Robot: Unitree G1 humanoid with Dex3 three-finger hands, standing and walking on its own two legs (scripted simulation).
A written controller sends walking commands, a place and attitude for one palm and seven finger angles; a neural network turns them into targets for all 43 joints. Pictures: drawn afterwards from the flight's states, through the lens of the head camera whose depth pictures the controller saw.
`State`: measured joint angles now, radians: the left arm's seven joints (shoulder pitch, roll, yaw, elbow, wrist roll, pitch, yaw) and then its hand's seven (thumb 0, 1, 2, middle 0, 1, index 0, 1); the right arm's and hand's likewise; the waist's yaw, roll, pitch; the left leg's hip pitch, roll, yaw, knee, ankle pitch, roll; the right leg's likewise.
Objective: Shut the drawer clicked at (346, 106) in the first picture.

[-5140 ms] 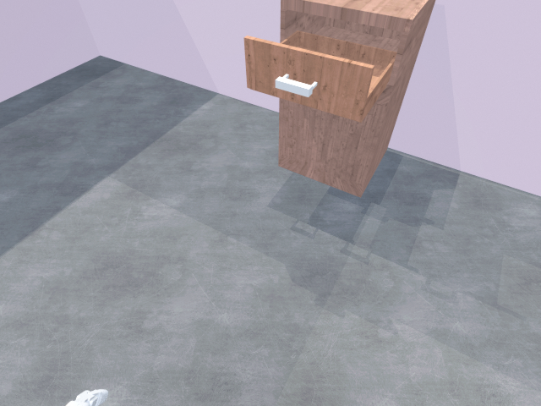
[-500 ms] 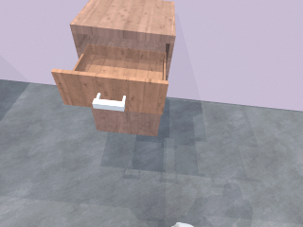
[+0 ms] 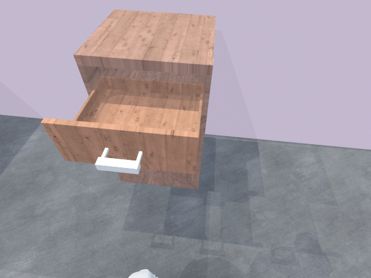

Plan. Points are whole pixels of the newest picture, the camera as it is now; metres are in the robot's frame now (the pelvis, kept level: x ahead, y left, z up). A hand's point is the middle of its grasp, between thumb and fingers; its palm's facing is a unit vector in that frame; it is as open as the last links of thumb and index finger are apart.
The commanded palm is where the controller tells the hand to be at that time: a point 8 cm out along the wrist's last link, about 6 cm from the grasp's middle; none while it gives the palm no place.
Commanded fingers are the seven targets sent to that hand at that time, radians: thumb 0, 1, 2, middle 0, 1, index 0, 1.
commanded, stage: take the last steps up to it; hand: left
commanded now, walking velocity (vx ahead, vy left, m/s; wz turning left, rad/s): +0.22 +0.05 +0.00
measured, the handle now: (120, 159) +0.44 +0.22 -0.06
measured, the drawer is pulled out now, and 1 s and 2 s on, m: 0.29 0.29 0.29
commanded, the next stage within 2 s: come to a stop and stand still in 0.22 s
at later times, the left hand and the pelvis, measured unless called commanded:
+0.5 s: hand (105, 277) +0.16 +0.21 -0.18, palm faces +0.03 -0.98 -0.21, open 7.3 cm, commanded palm none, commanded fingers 0.00 0.90 0.90 -0.20 -0.30 -0.20 -0.30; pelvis +0.12 +0.03 +0.00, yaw -1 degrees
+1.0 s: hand out of the picture +0.13 +0.23 -0.19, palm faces +0.06 -0.98 -0.21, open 7.4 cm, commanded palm none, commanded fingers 0.00 0.90 0.90 -0.20 -0.30 -0.20 -0.30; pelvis +0.07 +0.04 -0.01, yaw -1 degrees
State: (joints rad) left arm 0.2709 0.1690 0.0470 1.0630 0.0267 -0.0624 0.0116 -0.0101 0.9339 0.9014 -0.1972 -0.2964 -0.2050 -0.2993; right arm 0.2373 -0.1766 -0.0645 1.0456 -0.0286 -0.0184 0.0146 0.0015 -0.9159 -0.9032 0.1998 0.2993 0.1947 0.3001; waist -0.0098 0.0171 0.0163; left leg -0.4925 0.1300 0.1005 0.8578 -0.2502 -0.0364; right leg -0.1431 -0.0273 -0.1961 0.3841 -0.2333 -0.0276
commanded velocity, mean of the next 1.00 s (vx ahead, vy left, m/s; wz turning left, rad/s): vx -0.02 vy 0.03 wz -0.01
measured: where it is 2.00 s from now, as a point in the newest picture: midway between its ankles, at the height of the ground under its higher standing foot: outside the picture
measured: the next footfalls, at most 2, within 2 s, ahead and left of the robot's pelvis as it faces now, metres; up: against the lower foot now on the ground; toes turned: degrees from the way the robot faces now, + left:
left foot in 0.14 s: +0.15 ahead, +0.14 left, +0.00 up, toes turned +9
right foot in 0.54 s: +0.21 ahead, -0.09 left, +0.00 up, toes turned -7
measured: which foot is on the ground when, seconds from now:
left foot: up 0.00-0.12, down 0.14-0.58, up 0.60-0.94, down 0.96-1.00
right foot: down 0.00-0.14, up 0.16-0.52, down 0.54-0.96, up 0.98-1.00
